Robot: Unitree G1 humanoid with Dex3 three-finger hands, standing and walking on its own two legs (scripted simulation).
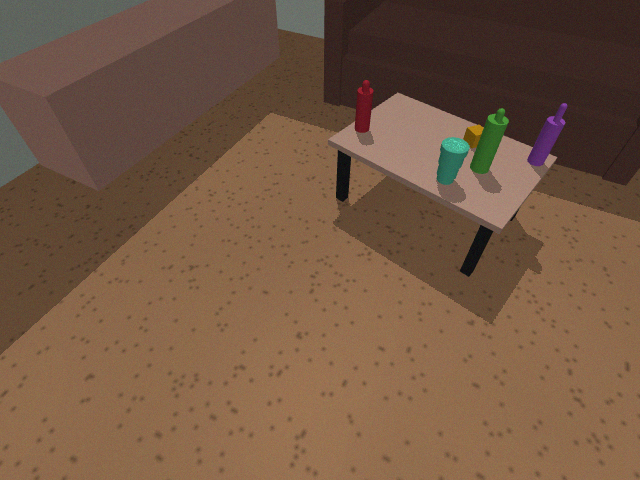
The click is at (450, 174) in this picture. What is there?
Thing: tapered cup
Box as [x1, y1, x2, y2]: [437, 137, 469, 184]
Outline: 462,139 449,137 442,141 440,148 441,152 438,161 439,165 437,169 437,180 443,184 449,184 452,182 462,163 463,158 467,153 469,146
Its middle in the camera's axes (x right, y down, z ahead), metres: +0.44 -0.26 +1.37
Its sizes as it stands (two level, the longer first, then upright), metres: 0.092 0.092 0.150
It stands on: a support 0.33 m high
